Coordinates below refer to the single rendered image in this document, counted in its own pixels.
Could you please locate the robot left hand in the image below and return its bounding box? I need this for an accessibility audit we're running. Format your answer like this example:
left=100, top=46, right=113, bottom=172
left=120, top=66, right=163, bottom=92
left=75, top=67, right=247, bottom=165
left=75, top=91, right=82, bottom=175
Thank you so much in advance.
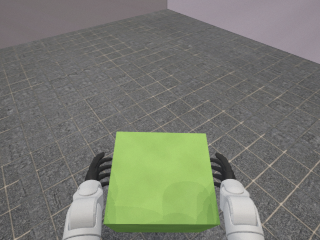
left=84, top=152, right=113, bottom=187

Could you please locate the carton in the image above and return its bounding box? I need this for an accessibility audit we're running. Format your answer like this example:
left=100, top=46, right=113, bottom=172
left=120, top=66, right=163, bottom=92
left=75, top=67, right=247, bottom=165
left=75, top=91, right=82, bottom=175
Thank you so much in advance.
left=103, top=131, right=220, bottom=233

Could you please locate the robot right forearm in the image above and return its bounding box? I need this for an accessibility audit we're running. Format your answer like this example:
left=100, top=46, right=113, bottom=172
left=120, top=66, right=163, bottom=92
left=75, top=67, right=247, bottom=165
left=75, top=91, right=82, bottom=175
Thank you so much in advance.
left=219, top=179, right=265, bottom=240

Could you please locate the robot right hand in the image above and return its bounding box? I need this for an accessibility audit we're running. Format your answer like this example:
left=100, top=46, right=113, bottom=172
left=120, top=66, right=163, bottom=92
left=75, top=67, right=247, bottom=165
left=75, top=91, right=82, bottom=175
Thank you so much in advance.
left=210, top=152, right=236, bottom=188

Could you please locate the robot left forearm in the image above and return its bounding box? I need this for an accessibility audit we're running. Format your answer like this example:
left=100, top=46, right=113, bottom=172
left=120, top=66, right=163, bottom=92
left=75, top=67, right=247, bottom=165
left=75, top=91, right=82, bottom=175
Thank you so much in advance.
left=62, top=180, right=104, bottom=240

